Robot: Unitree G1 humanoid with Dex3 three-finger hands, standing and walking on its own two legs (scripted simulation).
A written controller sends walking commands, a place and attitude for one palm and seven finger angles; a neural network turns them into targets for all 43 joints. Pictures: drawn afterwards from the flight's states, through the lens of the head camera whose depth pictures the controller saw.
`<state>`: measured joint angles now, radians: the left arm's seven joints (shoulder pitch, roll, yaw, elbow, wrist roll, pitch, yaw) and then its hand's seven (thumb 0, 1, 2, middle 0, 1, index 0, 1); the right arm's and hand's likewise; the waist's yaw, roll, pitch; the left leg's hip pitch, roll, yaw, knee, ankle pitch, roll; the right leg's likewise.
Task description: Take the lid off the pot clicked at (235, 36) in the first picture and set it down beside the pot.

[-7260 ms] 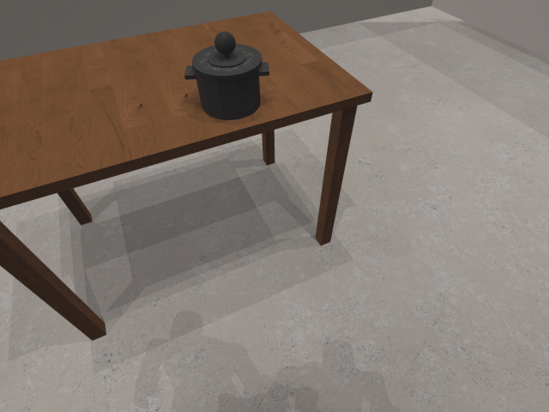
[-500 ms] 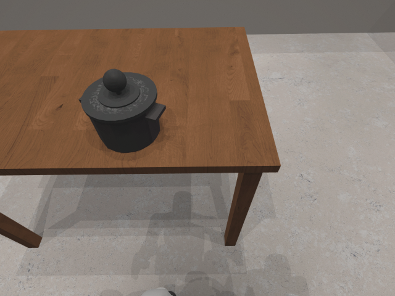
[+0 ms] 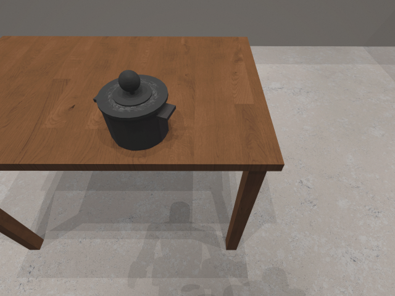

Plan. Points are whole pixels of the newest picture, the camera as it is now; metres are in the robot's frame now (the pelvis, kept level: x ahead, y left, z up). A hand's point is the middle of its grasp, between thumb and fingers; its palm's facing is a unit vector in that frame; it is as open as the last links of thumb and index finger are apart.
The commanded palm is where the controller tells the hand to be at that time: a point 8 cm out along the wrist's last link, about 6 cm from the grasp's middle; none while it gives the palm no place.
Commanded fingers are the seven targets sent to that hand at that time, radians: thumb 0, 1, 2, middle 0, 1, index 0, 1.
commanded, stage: come to a stop and stand still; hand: left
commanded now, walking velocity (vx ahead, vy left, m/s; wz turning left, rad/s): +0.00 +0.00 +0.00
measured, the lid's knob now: (129, 81) +0.53 +0.20 +0.15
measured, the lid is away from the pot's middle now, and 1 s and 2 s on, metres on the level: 0.00 0.00 0.00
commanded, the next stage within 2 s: look again from close up in 0.36 s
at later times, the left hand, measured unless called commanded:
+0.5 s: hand out of the picture +0.04 +0.20 -0.17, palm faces -0.01 -0.98 -0.22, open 7.4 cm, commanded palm none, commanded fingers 0.00 0.90 0.90 -0.20 -0.30 -0.20 -0.30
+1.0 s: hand out of the picture +0.05 +0.17 -0.17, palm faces -0.01 -0.98 -0.21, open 7.3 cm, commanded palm none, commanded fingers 0.00 0.90 0.90 -0.20 -0.30 -0.20 -0.30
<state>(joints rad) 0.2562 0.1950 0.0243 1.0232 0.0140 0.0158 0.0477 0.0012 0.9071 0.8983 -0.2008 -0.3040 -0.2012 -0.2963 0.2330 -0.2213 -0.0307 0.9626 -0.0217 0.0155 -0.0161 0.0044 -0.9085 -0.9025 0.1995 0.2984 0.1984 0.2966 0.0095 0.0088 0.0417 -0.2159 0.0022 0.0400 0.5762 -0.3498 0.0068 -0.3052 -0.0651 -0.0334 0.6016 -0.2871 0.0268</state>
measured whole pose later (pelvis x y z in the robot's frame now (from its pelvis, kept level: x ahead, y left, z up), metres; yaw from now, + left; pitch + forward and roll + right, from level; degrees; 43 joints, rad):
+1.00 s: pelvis +0.02 -0.01 +0.01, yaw -2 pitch +0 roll +0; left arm 0.24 0.17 0.01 1.07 0.00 0.00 0.03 0.00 0.92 0.90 -0.20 -0.30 -0.20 -0.30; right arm 0.25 -0.16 0.00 1.11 -0.01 -0.02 -0.03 0.00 -0.91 -0.90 0.20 0.30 0.20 0.30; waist 0.00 -0.01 0.04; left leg -0.14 0.02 0.07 0.48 -0.33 0.00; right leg -0.25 -0.04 -0.01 0.52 -0.26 0.02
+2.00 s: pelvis +0.07 +0.00 +0.00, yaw +4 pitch +0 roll +2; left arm 0.14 0.17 0.04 0.92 0.00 -0.02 0.02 0.00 0.91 0.90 -0.20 -0.30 -0.20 -0.30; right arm 0.41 -0.12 0.01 1.09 -0.02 -0.03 -0.04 0.00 -0.90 -0.90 0.20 0.30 0.20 0.30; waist -0.02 -0.01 0.09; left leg -0.09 -0.05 -0.02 0.49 -0.40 0.01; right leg -0.39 -0.03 -0.05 0.63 -0.17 -0.03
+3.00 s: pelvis +0.10 +0.03 +0.01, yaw +2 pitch +0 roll +1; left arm 0.25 0.17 0.00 1.04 0.01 0.00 0.03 0.01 0.93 0.90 -0.20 -0.30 -0.20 -0.30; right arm 0.28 -0.16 0.01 1.06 -0.01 -0.02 -0.03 0.01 -0.91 -0.90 0.20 0.30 0.20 0.30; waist 0.00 0.01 0.04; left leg -0.17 -0.02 0.06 0.48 -0.31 0.02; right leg -0.28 -0.02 0.01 0.53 -0.24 0.01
